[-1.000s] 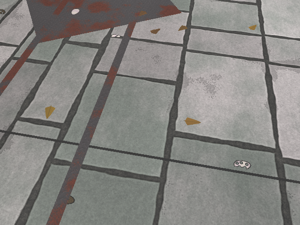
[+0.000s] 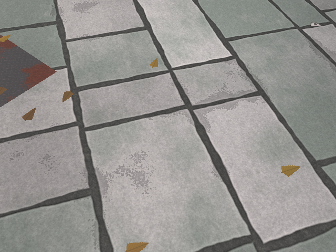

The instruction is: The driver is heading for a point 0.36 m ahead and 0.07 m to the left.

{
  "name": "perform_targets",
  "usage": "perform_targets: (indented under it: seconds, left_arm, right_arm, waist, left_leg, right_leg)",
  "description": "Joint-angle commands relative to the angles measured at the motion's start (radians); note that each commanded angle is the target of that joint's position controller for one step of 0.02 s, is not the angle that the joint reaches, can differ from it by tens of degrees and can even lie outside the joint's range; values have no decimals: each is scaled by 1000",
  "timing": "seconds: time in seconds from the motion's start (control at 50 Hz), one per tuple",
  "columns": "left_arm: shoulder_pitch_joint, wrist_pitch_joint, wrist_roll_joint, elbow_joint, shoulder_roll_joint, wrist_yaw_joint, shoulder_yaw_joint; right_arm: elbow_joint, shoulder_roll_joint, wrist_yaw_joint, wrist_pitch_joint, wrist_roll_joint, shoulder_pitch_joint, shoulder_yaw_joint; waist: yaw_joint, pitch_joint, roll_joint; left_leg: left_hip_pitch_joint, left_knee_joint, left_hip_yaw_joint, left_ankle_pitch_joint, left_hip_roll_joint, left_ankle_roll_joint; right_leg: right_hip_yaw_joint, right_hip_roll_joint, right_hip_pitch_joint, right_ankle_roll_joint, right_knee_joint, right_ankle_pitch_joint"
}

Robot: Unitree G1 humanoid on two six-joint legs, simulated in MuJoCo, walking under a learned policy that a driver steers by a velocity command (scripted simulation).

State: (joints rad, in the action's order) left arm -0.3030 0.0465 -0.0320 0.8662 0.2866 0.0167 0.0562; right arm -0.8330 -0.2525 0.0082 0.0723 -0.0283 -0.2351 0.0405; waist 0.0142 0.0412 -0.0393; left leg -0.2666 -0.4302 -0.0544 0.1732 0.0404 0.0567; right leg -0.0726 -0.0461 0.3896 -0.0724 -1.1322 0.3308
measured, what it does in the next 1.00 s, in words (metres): walks ahead: right foot, then left foot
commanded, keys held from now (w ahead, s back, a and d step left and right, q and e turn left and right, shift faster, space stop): w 0.22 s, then w+q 0.02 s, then q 0.02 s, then no key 0.74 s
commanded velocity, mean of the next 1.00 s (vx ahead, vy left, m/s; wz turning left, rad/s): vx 0.23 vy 0.00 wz -0.02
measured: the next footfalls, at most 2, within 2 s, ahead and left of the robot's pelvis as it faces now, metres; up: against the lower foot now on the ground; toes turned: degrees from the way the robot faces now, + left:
right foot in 0.34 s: +0.32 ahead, -0.12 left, +0.00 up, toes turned -3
left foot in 0.74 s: +0.31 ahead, +0.08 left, +0.00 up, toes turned +2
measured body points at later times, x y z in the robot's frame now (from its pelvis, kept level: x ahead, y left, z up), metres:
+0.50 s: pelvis +0.22 -0.05 +0.00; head +0.26 -0.07 +0.45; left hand +0.34 +0.20 -0.12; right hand +0.25 -0.30 -0.15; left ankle +0.16 +0.09 -0.67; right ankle +0.28 -0.12 -0.74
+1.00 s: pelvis +0.27 -0.03 +0.01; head +0.27 -0.03 +0.45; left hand +0.28 +0.20 -0.15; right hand +0.31 -0.26 -0.15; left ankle +0.27 +0.08 -0.74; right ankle +0.28 -0.12 -0.74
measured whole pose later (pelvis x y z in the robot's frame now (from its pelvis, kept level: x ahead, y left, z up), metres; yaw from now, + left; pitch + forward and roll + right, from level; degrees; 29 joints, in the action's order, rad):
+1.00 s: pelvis +0.27 -0.03 +0.01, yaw +1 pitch -2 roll +0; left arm -0.28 0.01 -0.01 1.08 0.18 -0.03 0.00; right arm -1.08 -0.17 -0.04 0.01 -0.01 -0.25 0.00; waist 0.01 0.02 0.00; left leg -0.16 -0.40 -0.02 0.21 0.00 0.01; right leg 0.08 -0.02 0.15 -0.04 -0.37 0.19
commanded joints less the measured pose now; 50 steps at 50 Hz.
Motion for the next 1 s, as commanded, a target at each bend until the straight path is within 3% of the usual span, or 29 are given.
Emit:
perform_targets:
  seconds: [0.02, 0.12, 0.18, 0.24, 0.28, 0.32, 0.34, 0.36, 0.38, 0.4, 0.42, 0.44, 0.46, 0.54, 0.62, 0.66, 0.7, 0.72, 0.74, 0.76, 0.78, 0.8, 0.84, 0.92, 1.0]
  left_arm:
    - [-55, -8, -11, -42, 46, 13, 5]
    - [166, -7, -10, -113, 15, 28, -22]
    - [267, -2, -1, -140, -4, 31, -38]
    - [322, 3, 2, -159, 14, 23, -37]
    - [287, 13, -1, -150, 15, 13, -34]
    - [101, 36, -18, -78, 34, -4, -23]
    - [-24, 50, -36, -43, 83, -15, -8]
    - [-123, 49, -50, -40, 182, -24, 14]
    - [-150, 29, 13, -22, 187, -19, 25]
    - [-69, 25, 35, -31, 124, -16, 9]
    - [20, 27, 32, -42, 53, -17, -11]
    - [70, 28, 27, -43, 10, -22, -25]
    - [91, 29, 29, -36, -3, -28, -31]
    - [109, 46, 16, -6, 17, -28, -35]
    - [68, 31, 10, 37, 27, -29, -36]
    - [53, 16, 11, 54, 33, -31, -35]
    - [70, 0, 20, 63, 30, -35, -36]
    - [50, -3, 18, 71, 16, -37, -39]
    - [28, -6, 16, 73, 0, -37, -42]
    - [-65, -16, 30, 98, -44, -35, -46]
    - [-63, -24, 22, 128, -30, -40, -45]
    - [-45, -26, 21, 135, -11, -43, -38]
    - [-29, -26, 21, 145, 1, -44, -32]
    - [-23, -24, 24, 177, -28, -48, -38]
    - [-26, -29, 23, 206, -39, -53, -40]
  right_arm:
    - [4, -95, 4, 33, 14, -77, 19]
    - [-38, -99, 5, 30, 20, -138, 20]
    - [-61, -119, 7, 28, 20, -182, 25]
    - [-84, -130, 5, 22, 17, -227, 27]
    - [-97, -135, -1, 13, 13, -219, 27]
    - [-105, -129, -8, 6, 26, -206, 24]
    - [-90, -104, -11, 10, 35, -206, 14]
    - [-56, -7, -15, 11, 62, -285, -12]
    - [-90, -71, -29, -6, 54, -335, 12]
    - [-96, -87, -34, -22, 35, -293, 21]
    - [-89, -55, -30, -25, 23, -235, 13]
    - [-90, -43, -26, -33, 16, -206, 13]
    - [-91, -43, -20, -46, 3, -198, 15]
    - [-120, 0, -14, -83, 5, -222, 7]
    - [-120, -4, -30, -102, 5, -121, -4]
    - [-125, -10, -36, -104, 7, -93, -8]
    - [-141, -3, -41, -96, 3, -94, -15]
    - [-145, -25, -44, -87, -3, -90, -15]
    - [-148, -65, -48, -74, -10, -102, -12]
    - [-157, -101, -47, -69, 12, -47, -6]
    - [-160, -48, -38, -65, 20, -24, -17]
    - [-165, -22, -35, -59, 21, -24, -23]
    - [-186, -19, -41, -57, 23, -41, -24]
    - [-215, -10, -46, -58, 23, -58, -27]
    - [-237, -5, -48, -59, 22, -64, -30]
  waist:
    - [7, -44, 135]
    - [-26, 13, 124]
    - [-54, 19, 127]
    - [-70, 22, 126]
    - [-44, 19, 123]
    - [33, -72, 90]
    - [74, -168, 58]
    - [74, -327, -136]
    - [73, -413, -170]
    - [32, -296, -73]
    - [11, -174, -58]
    - [-16, -106, -47]
    - [-39, -77, -59]
    - [-90, -126, -49]
    - [-51, -111, -84]
    - [-38, -93, -72]
    - [-60, -59, -30]
    - [-54, -41, 10]
    - [-35, -29, 63]
    - [41, 6, 180]
    - [22, 27, 158]
    - [10, 39, 130]
    - [-1, 17, 123]
    - [-9, 9, 63]
    - [-11, 12, 51]
  left_leg:
    - [140, 240, 275, -191, -258, 143]
    - [145, 312, 168, -198, -222, 144]
    - [149, 299, 119, -266, -209, 127]
    - [198, 256, 136, -334, -242, 119]
    - [244, 163, 137, -532, -249, 100]
    - [248, -66, 93, -698, -190, 53]
    - [127, -234, 68, -507, -147, 22]
    - [-135, -562, -9, 75, -36, -22]
    - [-178, -743, 63, 436, 44, -24]
    - [-210, -783, 127, 408, -8, -21]
    - [-243, -746, 117, 360, -38, -24]
    - [-225, -684, 116, 313, -68, -31]
    - [-179, -633, 109, 270, -79, -43]
    - [-15, -492, 74, 173, -59, -65]
    - [39, -284, 46, 117, -64, -62]
    - [68, -209, 39, 115, -66, -54]
    - [152, -36, 32, 26, -65, -38]
    - [197, 38, 85, -40, -105, -31]
    - [212, 85, 174, -114, -193, -18]
    - [81, 94, 228, -84, -228, 20]
    - [-17, 120, 221, -7, -215, 15]
    - [-35, 124, 189, 11, -180, -6]
    - [10, 122, 157, -15, -145, -22]
    - [69, 113, 150, -59, -147, -14]
    - [68, 115, 146, -66, -145, -12]
  right_leg:
    - [-17, 60, 148, 18, 24, -29]
    - [72, 124, 235, 60, 269, -189]
    - [117, 111, 166, 62, 440, -260]
    - [131, 92, 118, 44, 521, -249]
    - [129, 63, 66, 25, 574, -215]
    - [142, 19, -168, -9, 713, -312]
    - [59, 123, -388, -36, 695, -480]
    - [-257, 446, -686, -153, 633, -893]
    - [-397, 514, -656, -256, 673, -1137]
    - [-266, 454, -551, -240, 691, -1097]
    - [-180, 403, -437, -205, 738, -1027]
    - [-118, 350, -344, -162, 784, -946]
    - [-73, 312, -269, -140, 819, -910]
    - [40, 265, -154, -136, 840, -930]
    - [32, 248, -127, -126, 860, -638]
    - [-5, 255, -107, -124, 870, -424]
    - [-23, 235, -56, -89, 852, -204]
    - [-32, 215, -25, -50, 843, -122]
    - [-14, 175, -13, -16, 800, -72]
    - [48, 88, -84, 8, 822, -47]
    - [50, 91, -196, 19, 823, -97]
    - [36, 105, -231, 17, 816, -147]
    - [23, 126, -247, 10, 812, -193]
    - [23, 130, -230, 19, 830, -194]
    - [24, 133, -245, 21, 830, -206]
